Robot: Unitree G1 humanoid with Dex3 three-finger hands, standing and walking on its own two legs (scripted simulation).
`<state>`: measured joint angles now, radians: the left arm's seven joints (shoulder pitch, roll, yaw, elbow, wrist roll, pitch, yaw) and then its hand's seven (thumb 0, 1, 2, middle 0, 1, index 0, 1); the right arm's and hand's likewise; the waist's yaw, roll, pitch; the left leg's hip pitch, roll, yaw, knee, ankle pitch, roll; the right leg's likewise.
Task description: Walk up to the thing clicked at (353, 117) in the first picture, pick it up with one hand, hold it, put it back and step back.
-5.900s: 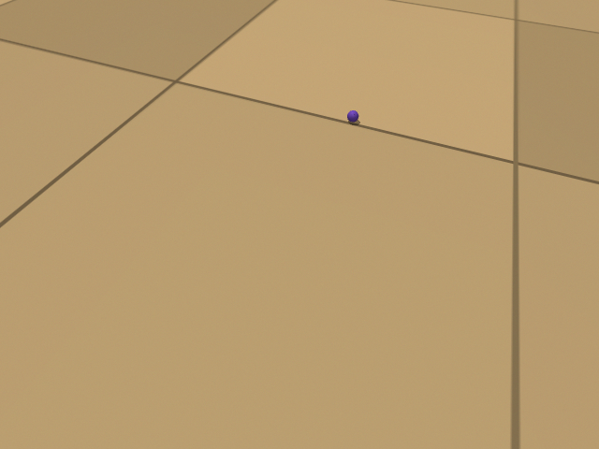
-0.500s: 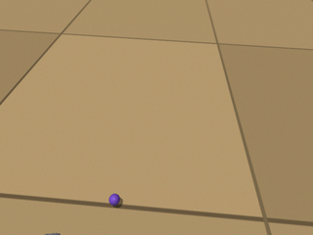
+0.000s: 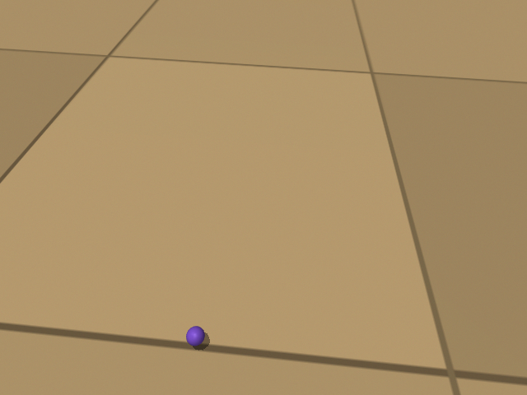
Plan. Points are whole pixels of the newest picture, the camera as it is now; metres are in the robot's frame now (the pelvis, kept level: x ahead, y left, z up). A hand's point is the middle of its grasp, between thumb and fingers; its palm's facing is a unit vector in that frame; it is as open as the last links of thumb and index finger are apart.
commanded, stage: walk up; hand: left
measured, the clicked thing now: (195, 335) +0.44 +0.24 -0.75
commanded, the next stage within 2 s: stand in 0.26 s
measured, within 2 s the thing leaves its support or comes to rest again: neither
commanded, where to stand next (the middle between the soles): +0.06 +0.00 m, yaw +0 degrees
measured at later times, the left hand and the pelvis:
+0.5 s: hand out of the picture +0.09 +0.25 -0.15, palm faces -0.01 -0.94 -0.33, open 7.4 cm; pelvis +0.01 +0.00 +0.00, yaw +1 degrees
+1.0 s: hand out of the picture +0.09 +0.24 -0.15, palm faces +0.00 -0.94 -0.34, open 7.4 cm; pelvis +0.02 -0.01 +0.00, yaw +1 degrees
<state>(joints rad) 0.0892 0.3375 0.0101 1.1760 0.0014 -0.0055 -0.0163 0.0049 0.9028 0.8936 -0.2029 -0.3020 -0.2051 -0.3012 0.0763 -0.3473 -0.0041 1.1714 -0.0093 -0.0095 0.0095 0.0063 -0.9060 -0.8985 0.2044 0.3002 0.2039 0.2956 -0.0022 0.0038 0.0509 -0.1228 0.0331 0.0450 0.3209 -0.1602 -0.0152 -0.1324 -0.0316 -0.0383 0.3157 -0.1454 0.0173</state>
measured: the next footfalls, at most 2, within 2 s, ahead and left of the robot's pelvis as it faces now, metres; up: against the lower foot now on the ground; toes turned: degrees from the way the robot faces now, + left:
none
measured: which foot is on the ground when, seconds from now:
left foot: down 0.00-1.00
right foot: down 0.00-1.00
